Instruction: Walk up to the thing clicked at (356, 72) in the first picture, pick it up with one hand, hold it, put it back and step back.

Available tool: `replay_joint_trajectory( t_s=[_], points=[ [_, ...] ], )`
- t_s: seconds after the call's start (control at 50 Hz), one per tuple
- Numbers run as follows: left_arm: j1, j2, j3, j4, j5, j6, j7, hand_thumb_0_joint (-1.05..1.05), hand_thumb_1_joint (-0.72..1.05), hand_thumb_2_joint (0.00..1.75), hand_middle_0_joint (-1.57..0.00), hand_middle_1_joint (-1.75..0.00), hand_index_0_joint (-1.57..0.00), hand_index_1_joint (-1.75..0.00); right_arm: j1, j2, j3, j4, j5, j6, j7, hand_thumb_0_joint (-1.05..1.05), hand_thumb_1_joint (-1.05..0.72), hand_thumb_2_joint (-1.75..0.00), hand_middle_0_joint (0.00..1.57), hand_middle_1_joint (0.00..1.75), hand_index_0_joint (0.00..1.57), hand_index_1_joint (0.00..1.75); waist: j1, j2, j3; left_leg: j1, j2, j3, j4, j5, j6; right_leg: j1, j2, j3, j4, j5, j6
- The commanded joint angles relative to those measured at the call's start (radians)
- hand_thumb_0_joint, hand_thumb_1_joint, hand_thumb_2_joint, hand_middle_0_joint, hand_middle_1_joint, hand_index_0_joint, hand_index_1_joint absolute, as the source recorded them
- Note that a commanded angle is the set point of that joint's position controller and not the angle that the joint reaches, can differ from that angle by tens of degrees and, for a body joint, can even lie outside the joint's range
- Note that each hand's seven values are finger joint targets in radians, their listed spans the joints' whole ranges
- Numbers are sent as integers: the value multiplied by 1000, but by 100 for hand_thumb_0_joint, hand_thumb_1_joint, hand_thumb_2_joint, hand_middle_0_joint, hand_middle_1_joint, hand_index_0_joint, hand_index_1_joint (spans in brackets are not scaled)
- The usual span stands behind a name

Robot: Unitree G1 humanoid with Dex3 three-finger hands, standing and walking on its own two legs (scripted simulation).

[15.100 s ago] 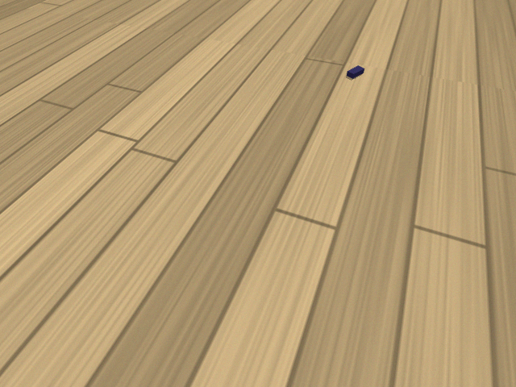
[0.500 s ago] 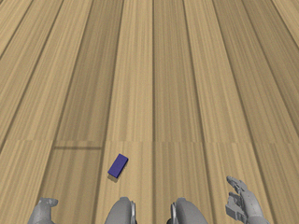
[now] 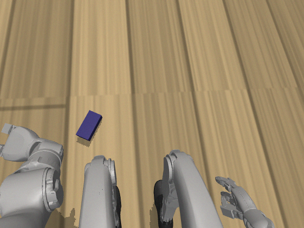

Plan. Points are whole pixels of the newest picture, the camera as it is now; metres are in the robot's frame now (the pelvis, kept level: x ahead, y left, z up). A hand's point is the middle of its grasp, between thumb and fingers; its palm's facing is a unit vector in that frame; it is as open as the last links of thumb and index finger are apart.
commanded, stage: rise first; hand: left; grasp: from above
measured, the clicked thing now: (89, 125) +0.49 +0.23 -0.46
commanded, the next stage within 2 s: none
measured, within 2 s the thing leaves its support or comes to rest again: neither
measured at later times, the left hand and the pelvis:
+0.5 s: hand (58, 133) +0.41 +0.29 -0.26, palm faces -0.12 -0.45 -0.89, open 13.8 cm; pelvis -0.02 +0.02 -0.10, yaw -3 degrees
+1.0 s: hand (62, 133) +0.42 +0.29 -0.30, palm faces -0.12 -0.43 -0.89, open 13.6 cm; pelvis -0.01 +0.01 -0.13, yaw -5 degrees
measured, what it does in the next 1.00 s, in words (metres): lowers itself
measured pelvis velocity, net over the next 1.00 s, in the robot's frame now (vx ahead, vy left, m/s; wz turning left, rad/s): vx -0.01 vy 0.01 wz -0.08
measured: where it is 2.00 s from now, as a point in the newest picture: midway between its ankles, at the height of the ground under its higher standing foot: (139, 217)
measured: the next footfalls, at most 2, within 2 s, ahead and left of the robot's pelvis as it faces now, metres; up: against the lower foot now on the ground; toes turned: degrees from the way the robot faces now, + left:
none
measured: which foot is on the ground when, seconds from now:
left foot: down 0.00-1.00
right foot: down 0.00-1.00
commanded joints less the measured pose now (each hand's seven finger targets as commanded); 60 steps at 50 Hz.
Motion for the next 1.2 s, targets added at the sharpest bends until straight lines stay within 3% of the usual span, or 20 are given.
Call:
replay_joint_trajectory(
  t_s=[0.0, 0.14, 0.22, 0.24, 0.3, 0.36, 0.44, 0.56, 0.6, 0.62, 0.68, 0.8, 0.84, 0.88, 0.9, 0.94, 1.0, 1.1, 1.12, 1.18],
  points=[
    [-302, 288, 31, 17, -7, 37, 45, 0, -47, 98, -18, -93, -16, -96, 83, -178, -74, -18, -20, -32, 47, 0, -90, -90, 20, 30, 20, 30, 8, 92, -589, 248, -40, 42, -57, 140, -1, 298, 15, 146, -265, 55, 65],
    [-476, 336, 43, 62, 21, 43, 13, 0, -47, 98, -16, -93, -14, -96, 104, -215, -83, 37, -6, -52, 120, 0, -90, -90, 20, 30, 20, 30, -44, 183, -571, 240, -25, -4, -21, -15, 0, 76, 31, 64, -140, -47, 50],
    [-584, 338, 39, 39, 12, 19, -18, 0, -46, 98, -14, -96, -12, -98, 181, -241, -93, 82, 10, -71, 146, 0, -89, -90, 20, 30, 20, 30, -94, 211, -578, 279, -13, -50, -8, -48, -2, -24, 22, 22, -57, -17, 50],
    [-587, 345, 39, 52, 15, 14, -25, 0, -47, 99, -13, -97, -11, -99, 187, -251, -92, 83, 16, -74, 151, 0, -89, -90, 20, 30, 20, 30, -91, 225, -576, 286, -12, -59, -9, -60, -4, -47, 21, 12, -37, -20, 48],
    [-611, 350, 36, 62, 26, 4, -42, 0, -50, 100, -10, -101, -9, -102, 230, -250, -87, 98, 22, -75, 161, 0, -89, -90, 20, 30, 20, 30, -101, 251, -575, 287, -11, -72, 5, -37, -7, -71, 15, 2, 6, 28, 46],
    [-598, 369, 52, 109, 50, 13, -42, 0, -50, 100, -9, -102, -8, -103, 241, -267, -85, 91, 30, -74, 170, 0, -89, -90, 20, 30, 20, 30, -77, 292, -569, 297, -10, -84, 6, -9, -15, -117, 11, -8, 53, 61, 37],
    [-540, 400, 91, 219, 99, 44, -22, 0, -51, 99, -9, -103, -8, -104, 262, -295, -91, 88, 29, -62, 181, 0, -90, -90, 20, 30, 20, 30, -76, 265, -537, 256, -11, -79, 36, 36, -9, -124, 12, -7, 78, 111, 39],
    [-633, 433, 116, 160, 93, 10, -19, 0, -46, 95, -14, -100, -14, -101, 340, -263, -66, 98, 7, -63, 203, 0, -90, -90, 20, 30, 20, 30, -136, 195, -497, 139, -14, -38, 140, 140, 12, -14, 22, 2, 83, 215, 58],
    [-618, 458, 125, 188, 95, -2, -25, 0, -46, 94, -16, -98, -15, -99, 350, -275, -63, 94, 3, -64, 211, 0, -91, -90, 20, 30, 20, 30, -141, 175, -500, 85, -18, -9, 176, 144, 21, 36, 30, 10, 70, 217, 65],
    [-632, 460, 110, 175, 108, -5, -35, 0, -43, 91, -16, -101, -16, -100, 346, -261, -52, 85, -1, -67, 218, 0, -91, -90, 20, 30, 20, 30, -152, 160, -494, 55, -23, 0, 200, 144, 28, 51, 29, 14, 67, 213, 69],
    [-594, 506, 149, 173, 105, -13, -40, 0, -40, 88, -17, -101, -18, -100, 358, -266, -50, 74, 4, -62, 225, 0, -91, -90, 20, 30, 20, 30, -117, 168, -574, 31, -25, 26, 234, 183, 31, 138, 37, 29, 67, 248, 75],
    [-591, 538, 167, 115, 120, 7, -50, 0, -47, 94, -14, -99, -14, -100, 352, -275, -66, 71, -5, -46, 226, 0, -91, -90, 20, 30, 20, 30, -98, 230, -616, 54, -18, 24, 235, 158, 28, 148, 48, 27, 80, 223, 68],
    [-610, 548, 158, 84, 130, 4, -50, 0, -49, 96, -13, -98, -12, -100, 347, -271, -62, 72, -6, -45, 222, 0, -91, -90, 20, 30, 20, 30, -111, 262, -592, 83, -12, 6, 228, 142, 25, 89, 47, 11, 96, 207, 61],
    [-589, 498, 107, 137, 139, 8, -62, 0, -50, 97, -14, -97, -13, -99, 318, -269, -56, 69, -10, -42, 221, 0, -91, -90, 20, 30, 20, 30, -137, 235, -525, 38, -10, -4, 238, 96, 32, 49, 52, 7, 96, 163, 62],
    [-628, 540, 127, 67, 145, -3, -63, 0, -47, 95, -16, -95, -14, -97, 330, -277, -61, 78, -9, -43, 219, 0, -91, -90, 20, 30, 20, 30, -135, 244, -545, 43, -11, -6, 238, 96, 31, 52, 51, 7, 98, 161, 61],
    [-606, 532, 147, 71, 134, -14, -52, 0, -45, 93, -20, -89, -17, -91, 337, -274, -59, 84, -11, -44, 217, 0, -91, -90, 20, 30, 20, 30, -127, 258, -543, 66, -5, -18, 226, 110, 22, 33, 46, -7, 116, 175, 56],
    [-585, 456, 113, 129, 129, -22, -52, 0, -48, 95, -16, -93, -14, -96, 346, -262, -45, 93, -16, -48, 222, 0, -91, -90, 20, 30, 20, 30, -155, 240, -503, 62, -4, -28, 226, 140, 17, 21, 44, -21, 127, 215, 56],
    [-568, 453, 113, 212, 110, -7, -48, 0, -46, 95, -18, -91, -16, -94, 332, -296, -46, 96, -22, -56, 225, 0, -91, -90, 20, 30, 20, 30, -152, 243, -442, 84, -4, -58, 210, 94, 13, -51, 39, -33, 141, 163, 48],
    [-607, 457, 113, 152, 107, -15, -46, 0, -46, 94, -18, -91, -16, -94, 337, -279, -34, 89, -24, -59, 230, 0, -91, -90, 20, 30, 20, 30, -154, 247, -453, 78, -6, -54, 211, 115, 14, -33, 39, -31, 136, 184, 50],
    [-601, 494, 133, 193, 123, -13, -31, 0, -41, 91, -23, -86, -21, -89, 338, -289, -26, 85, -23, -58, 234, 0, -91, -90, 20, 30, 20, 30, -152, 237, -463, 62, -8, -50, 224, 113, 18, -21, 40, -27, 136, 182, 52]
  ],
)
